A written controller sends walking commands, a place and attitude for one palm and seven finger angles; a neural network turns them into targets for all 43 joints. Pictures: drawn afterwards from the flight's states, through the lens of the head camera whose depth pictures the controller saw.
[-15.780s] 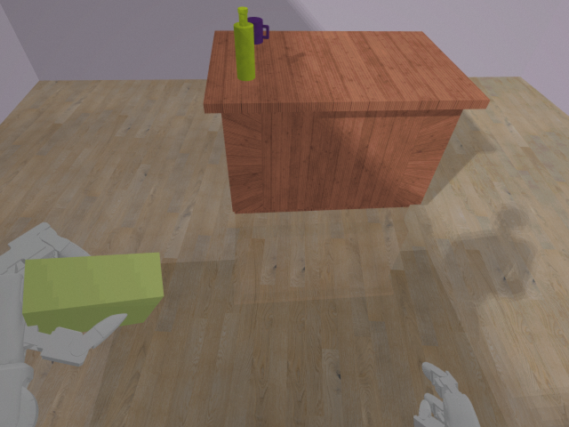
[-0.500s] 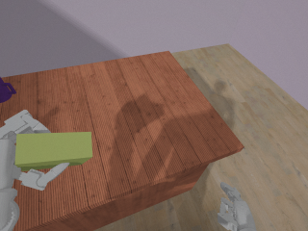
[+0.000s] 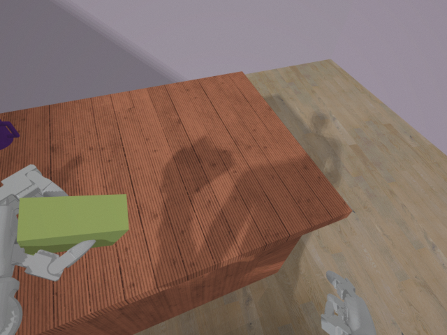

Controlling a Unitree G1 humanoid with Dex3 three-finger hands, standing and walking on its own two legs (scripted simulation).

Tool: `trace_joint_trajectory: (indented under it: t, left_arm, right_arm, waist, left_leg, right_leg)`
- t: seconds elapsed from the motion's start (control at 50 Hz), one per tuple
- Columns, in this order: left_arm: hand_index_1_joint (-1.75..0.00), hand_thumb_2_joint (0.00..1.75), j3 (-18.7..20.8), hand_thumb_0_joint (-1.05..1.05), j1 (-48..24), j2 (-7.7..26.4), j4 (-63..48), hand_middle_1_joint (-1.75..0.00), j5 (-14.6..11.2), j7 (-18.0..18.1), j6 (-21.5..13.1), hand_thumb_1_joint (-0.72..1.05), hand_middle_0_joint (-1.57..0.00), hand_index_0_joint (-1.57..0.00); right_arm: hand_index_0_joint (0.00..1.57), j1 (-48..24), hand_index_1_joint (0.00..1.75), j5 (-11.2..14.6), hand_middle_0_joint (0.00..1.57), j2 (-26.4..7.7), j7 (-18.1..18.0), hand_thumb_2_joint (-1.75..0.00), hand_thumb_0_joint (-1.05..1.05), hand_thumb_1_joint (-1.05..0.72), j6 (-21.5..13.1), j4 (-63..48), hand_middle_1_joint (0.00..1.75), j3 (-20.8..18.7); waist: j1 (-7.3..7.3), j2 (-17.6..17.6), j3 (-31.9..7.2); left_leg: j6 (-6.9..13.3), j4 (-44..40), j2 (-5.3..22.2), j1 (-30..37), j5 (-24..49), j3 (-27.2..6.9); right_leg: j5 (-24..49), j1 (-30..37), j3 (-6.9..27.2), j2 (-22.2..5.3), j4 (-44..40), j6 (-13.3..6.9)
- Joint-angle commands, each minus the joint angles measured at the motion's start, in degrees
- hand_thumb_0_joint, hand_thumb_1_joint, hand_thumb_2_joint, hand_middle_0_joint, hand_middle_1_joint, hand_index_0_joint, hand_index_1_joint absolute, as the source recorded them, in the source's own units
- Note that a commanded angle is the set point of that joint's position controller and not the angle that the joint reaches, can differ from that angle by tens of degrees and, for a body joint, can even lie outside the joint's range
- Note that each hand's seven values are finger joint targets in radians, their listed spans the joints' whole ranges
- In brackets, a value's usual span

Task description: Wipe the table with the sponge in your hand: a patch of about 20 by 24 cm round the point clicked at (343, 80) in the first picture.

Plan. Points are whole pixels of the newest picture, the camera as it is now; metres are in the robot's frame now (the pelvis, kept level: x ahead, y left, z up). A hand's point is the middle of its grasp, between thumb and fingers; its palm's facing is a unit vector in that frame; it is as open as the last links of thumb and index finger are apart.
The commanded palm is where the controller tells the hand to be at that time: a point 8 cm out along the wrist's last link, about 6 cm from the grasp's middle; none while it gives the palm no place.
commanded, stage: look again from close up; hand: left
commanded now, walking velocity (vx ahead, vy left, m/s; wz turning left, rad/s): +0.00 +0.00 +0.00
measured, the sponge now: (89, 224) +0.23 +0.22 +0.12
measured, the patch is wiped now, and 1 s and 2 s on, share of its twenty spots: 0.00 0.00 0.00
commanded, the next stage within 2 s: turn the palm down, sponge in hand in 0.12 s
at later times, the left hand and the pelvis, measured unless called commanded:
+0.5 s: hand (70, 231) +0.22 +0.23 +0.13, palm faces +0.21 -0.77 -0.60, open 9.0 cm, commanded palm +0.17 +0.27 +0.17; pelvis +0.00 -0.02 -0.01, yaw +0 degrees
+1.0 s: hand (92, 240) +0.21 +0.20 +0.13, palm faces +0.21 -0.53 -0.82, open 9.0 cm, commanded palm +0.17 +0.24 +0.16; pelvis -0.01 -0.07 -0.02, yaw +1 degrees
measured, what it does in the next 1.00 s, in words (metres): shifts its weight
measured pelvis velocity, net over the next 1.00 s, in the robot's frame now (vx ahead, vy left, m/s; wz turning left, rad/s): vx -0.01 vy -0.07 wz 0.01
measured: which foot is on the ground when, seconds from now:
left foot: down 0.00-1.00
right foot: down 0.00-1.00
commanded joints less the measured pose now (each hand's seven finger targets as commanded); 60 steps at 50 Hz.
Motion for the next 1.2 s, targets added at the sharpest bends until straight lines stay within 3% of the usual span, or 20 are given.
trace_joint_trajectory:
  t: [0.0, 0.18, 0.2, 0.22, 0.24, 0.26, 0.28, 0.3, 0.34, 0.4, 0.48, 0.5, 0.56, 0.62, 0.74, 0.86, 0.9, 1.0, 1.1, 1.18]
  left_arm:
    - [-1.60, 1.30, 7.7, 0.00, -4.7, 10.5, -15.2, -1.60, -0.1, 1.5, -4.0, 0.10, -1.20, -1.20]
    - [-1.60, 1.30, 6.7, 0.00, -2.4, 8.9, -13.1, -1.60, -0.6, 1.2, -3.5, 0.10, -1.20, -1.20]
    - [-1.60, 1.30, 26.2, 0.00, -57.4, 54.0, -33.9, -1.60, 2.0, 1.6, -11.4, 0.10, -1.20, -1.20]
    - [-1.60, 1.30, 18.2, 0.00, -38.7, 25.9, -1.6, -1.60, 8.6, -1.6, 1.0, 0.10, -1.20, -1.20]
    - [-1.60, 1.30, 8.7, 0.00, -29.6, 17.8, -3.4, -1.60, 5.1, -2.0, 1.9, 0.10, -1.20, -1.20]
    - [-1.60, 1.30, 11.4, 0.00, -18.7, 17.6, -2.9, -1.60, 4.5, -2.5, 4.0, 0.10, -1.20, -1.20]
    - [-1.60, 1.30, 4.8, 0.00, -16.4, 8.7, -7.2, -1.60, 0.1, -5.0, 7.1, 0.10, -1.20, -1.20]
    - [-1.60, 1.30, 4.3, 0.00, -8.8, 6.4, -2.3, -1.60, -2.6, -6.4, 11.5, 0.10, -1.20, -1.20]
    - [-1.60, 1.30, 3.1, 0.00, -6.2, 8.8, -4.4, -1.60, -2.8, -8.7, 16.4, 0.10, -1.20, -1.20]
    - [-1.60, 1.30, 6.8, 0.00, -5.5, 17.3, -8.9, -1.60, 5.7, -7.9, 18.6, 0.10, -1.20, -1.20]
    - [-1.60, 1.30, 10.4, 0.00, -8.3, 18.4, -15.5, -1.60, 8.4, -3.2, 9.0, 0.10, -1.20, -1.20]
    - [-1.60, 1.30, 14.2, 0.00, -14.2, 23.0, -19.8, -1.60, 8.3, -1.2, 6.0, 0.10, -1.20, -1.20]
    - [-1.60, 1.30, 12.2, 0.00, -13.3, 19.1, -14.5, -1.60, 9.4, 2.3, 0.1, 0.10, -1.20, -1.20]
    - [-1.60, 1.30, 9.9, 0.00, -16.9, 19.9, -7.9, -1.60, 12.2, 2.4, 2.2, 0.10, -1.20, -1.20]
    - [-1.60, 1.30, 2.6, 0.00, -16.5, 21.4, 1.2, -1.60, 13.6, -5.4, 14.7, 0.10, -1.20, -1.20]
    - [-1.60, 1.30, 8.9, 0.00, -14.5, 26.1, -3.9, -1.60, 16.7, -5.4, 8.7, 0.10, -1.20, -1.20]
    - [-1.60, 1.30, 13.9, 0.00, -13.4, 29.9, -6.3, -1.60, 17.0, -3.4, 6.1, 0.10, -1.20, -1.20]
    - [-1.60, 1.30, 11.8, 0.00, -5.5, 25.5, -2.0, -1.60, 19.3, 1.0, 9.2, 0.10, -1.20, -1.20]
    - [-1.60, 1.30, 6.5, 0.00, -8.7, 25.4, 0.0, -1.60, 23.0, 0.5, 16.3, 0.10, -1.20, -1.20]
    - [-1.60, 1.30, 2.1, 0.00, -12.6, 24.5, -6.2, -1.60, 27.4, 0.1, 14.9, 0.10, -1.20, -1.20]
  right_arm:
    - [0.20, -5.7, 0.30, 0.5, 0.20, -7.4, -0.7, -0.90, 0.00, -0.90, -3.1, -9.2, 0.30, -3.1]
    - [0.20, -4.6, 0.30, 0.3, 0.20, -7.4, -0.7, -0.90, 0.00, -0.90, -2.7, -9.1, 0.30, -3.2]
    - [0.20, 3.4, 0.30, 5.1, 0.20, -11.1, -4.9, -0.90, 0.00, -0.90, -0.8, -14.7, 0.30, 4.2]
    - [0.20, -4.5, 0.30, -3.1, 0.20, -7.9, -3.1, -0.90, 0.00, -0.90, -2.6, -5.7, 0.30, -4.1]
    - [0.20, -3.9, 0.30, -3.3, 0.20, -9.6, 0.4, -0.90, 0.00, -0.90, -3.7, -7.6, 0.30, -3.1]
    - [0.20, -1.4, 0.30, -2.2, 0.20, -12.4, 1.0, -0.90, 0.00, -0.90, -3.0, -6.0, 0.30, -4.8]
    - [0.20, -5.7, 0.30, -1.3, 0.20, -10.3, 0.7, -0.90, 0.00, -0.90, -3.4, -8.0, 0.30, -3.8]
    - [0.20, -6.5, 0.30, 0.5, 0.20, -9.7, 1.1, -0.90, 0.00, -0.90, -3.4, -7.1, 0.30, -3.0]
    - [0.20, -7.1, 0.30, 1.1, 0.20, -10.9, 1.3, -0.90, 0.00, -0.90, -2.8, -6.6, 0.30, -2.7]
    - [0.20, -10.4, 0.30, 1.6, 0.20, -10.8, 1.7, -0.90, 0.00, -0.90, -0.7, -9.4, 0.30, -1.8]
    - [0.20, -10.5, 0.30, -1.3, 0.20, -8.9, 0.4, -0.90, 0.00, -0.90, -0.3, -10.0, 0.30, -2.3]
    - [0.20, -10.6, 0.30, -1.2, 0.20, -8.8, 0.0, -0.90, 0.00, -0.90, -0.7, -9.6, 0.30, -2.3]
    - [0.20, -8.2, 0.30, -2.2, 0.20, -7.5, -0.6, -0.90, 0.00, -0.90, -1.9, -6.4, 0.30, -2.9]
    - [0.20, -7.4, 0.30, -2.1, 0.20, -8.0, -1.1, -0.90, 0.00, -0.90, -1.3, -5.3, 0.30, -2.8]
    - [0.20, -8.6, 0.30, 0.5, 0.20, -9.3, -4.2, -0.90, 0.00, -0.90, 0.5, -7.6, 0.30, -2.0]
    - [0.20, -9.6, 0.30, -0.4, 0.20, -8.3, -5.0, -0.90, 0.00, -0.90, -0.2, -8.6, 0.30, -2.5]
    - [0.20, -9.2, 0.30, -0.4, 0.20, -8.1, -4.6, -0.90, 0.00, -0.90, -0.5, -8.3, 0.30, -3.1]
    - [0.20, -6.9, 0.30, 0.5, 0.20, -8.8, -3.2, -0.90, 0.00, -0.90, 0.6, -7.9, 0.30, -3.9]
    - [0.20, -8.1, 0.30, 1.7, 0.20, -9.8, -4.4, -0.90, 0.00, -0.90, 2.0, -8.7, 0.30, -3.7]
    - [0.20, -9.2, 0.30, 1.2, 0.20, -9.5, -5.4, -0.90, 0.00, -0.90, 1.4, -9.4, 0.30, -3.7]
  waist:
    - [-0.30, 5.4, -8.7]
    - [-0.23, 3.8, -9.6]
    - [-2.98, 21.4, -12.1]
    - [1.72, 15.3, -15.0]
    - [-0.70, 9.3, -12.8]
    - [1.91, 9.9, -20.1]
    - [4.01, 10.2, -21.9]
    - [3.74, 8.7, -19.1]
    - [4.28, 6.0, -11.1]
    - [4.44, 3.3, -6.0]
    - [2.31, -0.5, -9.8]
    - [2.39, 2.0, -11.4]
    - [1.45, 7.2, -11.8]
    - [0.57, 11.0, -12.2]
    - [1.59, 4.8, -6.1]
    - [3.90, -2.6, -9.1]
    - [5.23, 0.5, -11.5]
    - [5.32, 6.2, -11.4]
    - [3.68, 0.6, -9.0]
    - [2.90, 1.9, -12.4]
  left_leg:
    - [-1.9, -5.7, 4.2, 1.6, 0.8, -5.8]
    - [-1.8, -5.0, 4.6, 2.7, 4.6, -6.0]
    - [1.0, -5.9, 5.0, -10.1, -9.4, -7.7]
    - [-4.6, -0.9, 2.4, 7.7, 7.0, -2.8]
    - [-5.7, -1.1, 1.9, 8.7, 19.8, -5.1]
    - [-5.8, 0.5, 4.2, 16.0, 25.6, -5.5]
    - [-5.6, 1.3, 3.3, 17.6, 27.2, -5.0]
    - [-4.9, 1.1, 3.7, 17.1, 22.5, -4.5]
    - [-4.5, -0.5, 2.7, 9.6, 14.8, -3.7]
    - [-2.6, -1.7, 1.7, 3.4, 8.9, -2.1]
    - [-2.0, 1.6, 1.2, 3.4, 4.4, -2.4]
    - [-2.0, 2.0, 1.0, 3.5, 1.0, -2.5]
    - [-2.2, 5.1, 0.3, 3.7, 0.7, -2.2]
    - [-1.8, 6.5, -0.3, 2.1, -0.7, -1.5]
    - [-0.9, 4.9, -0.5, -0.7, -4.9, -0.5]
    - [-0.7, 8.4, -0.4, -0.1, 1.4, -1.6]
    - [-1.1, 9.9, -0.6, -0.1, 3.5, -1.6]
    - [-1.4, 10.4, -0.4, -2.0, 5.8, -0.7]
    - [-0.7, 10.0, -0.3, -3.0, 4.0, -0.6]
    - [0.0, 9.7, -0.7, 0.2, 5.0, -1.0]
  right_leg:
    - [4.5, 2.7, 3.3, -1.7, -1.9, -1.9]
    - [7.0, 3.0, 3.1, -1.9, -1.7, -1.9]
    - [-2.2, 13.4, 2.7, 2.4, 9.1, 1.4]
    - [0.8, -1.1, -1.2, 2.4, 10.5, -4.3]
    - [4.3, -4.6, -4.1, 3.3, 7.0, -4.1]
    - [5.1, -6.3, -3.2, 3.6, 8.9, -3.2]
    - [6.2, -5.4, -3.0, 2.5, 8.5, -3.0]
    - [4.3, -5.9, -3.1, 3.2, 8.3, -2.9]
    - [7.2, -4.2, -4.6, 1.9, 7.4, -2.8]
    - [5.0, -3.2, -3.3, 2.8, 6.7, -3.2]
    - [-0.9, -7.3, -3.0, 3.2, 8.3, -2.3]
    - [-3.7, -8.1, -2.0, 3.5, 8.4, -2.3]
    - [-4.5, -10.3, -1.5, 2.8, 8.5, -2.3]
    - [-5.5, -10.7, -0.3, 1.5, 7.8, -2.5]
    - [-10.6, -9.4, 3.0, -0.1, 3.1, -1.4]
    - [-7.1, -7.0, 6.6, -0.8, 3.5, -1.3]
    - [-3.5, -5.4, 8.7, -1.2, 4.5, -1.8]
    - [4.8, -5.5, 8.0, -1.4, 7.5, -2.2]
    - [3.9, -6.7, 8.1, -1.4, 7.0, -1.3]
    - [4.2, -7.2, 6.7, -0.8, 7.4, -1.3]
